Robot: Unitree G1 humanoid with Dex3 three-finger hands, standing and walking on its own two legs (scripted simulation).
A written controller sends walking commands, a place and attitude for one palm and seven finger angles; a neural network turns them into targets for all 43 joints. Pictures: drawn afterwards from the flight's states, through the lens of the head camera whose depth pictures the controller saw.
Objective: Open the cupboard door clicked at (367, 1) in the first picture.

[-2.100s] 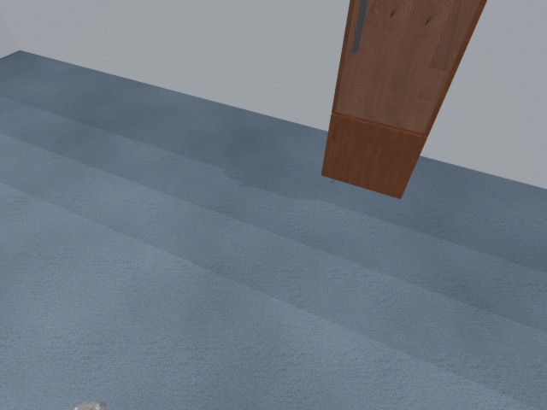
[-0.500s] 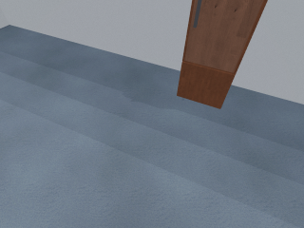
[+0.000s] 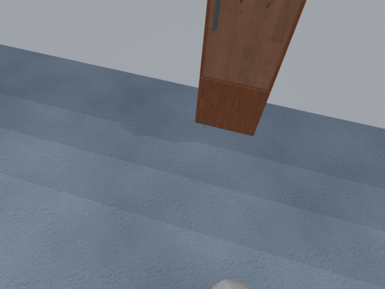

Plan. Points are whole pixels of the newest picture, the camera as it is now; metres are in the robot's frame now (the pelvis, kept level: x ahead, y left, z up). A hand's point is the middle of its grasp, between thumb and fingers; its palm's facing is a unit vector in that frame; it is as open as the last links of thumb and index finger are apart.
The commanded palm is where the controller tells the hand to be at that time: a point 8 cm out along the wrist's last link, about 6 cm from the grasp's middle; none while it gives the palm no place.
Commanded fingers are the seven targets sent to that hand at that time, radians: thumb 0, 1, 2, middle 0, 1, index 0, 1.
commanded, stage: walk to a spot facing it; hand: left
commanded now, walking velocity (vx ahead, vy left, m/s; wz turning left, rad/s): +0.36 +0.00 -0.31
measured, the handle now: (218, 9) +1.27 -0.09 +0.06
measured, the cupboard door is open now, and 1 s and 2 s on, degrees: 0 0 0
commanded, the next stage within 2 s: take the last steps up to it in 0.60 s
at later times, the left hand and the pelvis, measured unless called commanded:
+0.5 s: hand (139, 239) +0.26 +0.14 -0.16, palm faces -0.08 -0.99 -0.15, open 7.4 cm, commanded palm none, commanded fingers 0.00 0.90 0.90 -0.20 -0.30 -0.20 -0.30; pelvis +0.23 -0.02 +0.02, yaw -7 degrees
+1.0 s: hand (141, 156) +0.53 +0.18 -0.15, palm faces -0.23 -0.96 -0.19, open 7.4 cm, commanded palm none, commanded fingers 0.00 0.90 0.90 -0.20 -0.30 -0.20 -0.30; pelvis +0.42 +0.01 +0.02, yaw -15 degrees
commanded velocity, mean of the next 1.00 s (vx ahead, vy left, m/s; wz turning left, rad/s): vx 0.31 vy -0.03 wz -0.20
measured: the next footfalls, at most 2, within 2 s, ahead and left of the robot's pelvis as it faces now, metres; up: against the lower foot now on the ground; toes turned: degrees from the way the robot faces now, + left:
right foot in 0.20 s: +0.25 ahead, -0.09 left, +0.00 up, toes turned -12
left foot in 0.68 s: +0.46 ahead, +0.11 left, +0.00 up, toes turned +1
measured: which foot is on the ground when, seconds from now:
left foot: down 0.00-0.18, up 0.20-0.66, down 0.68-1.00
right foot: up 0.00-0.18, down 0.20-0.68, up 0.70-1.00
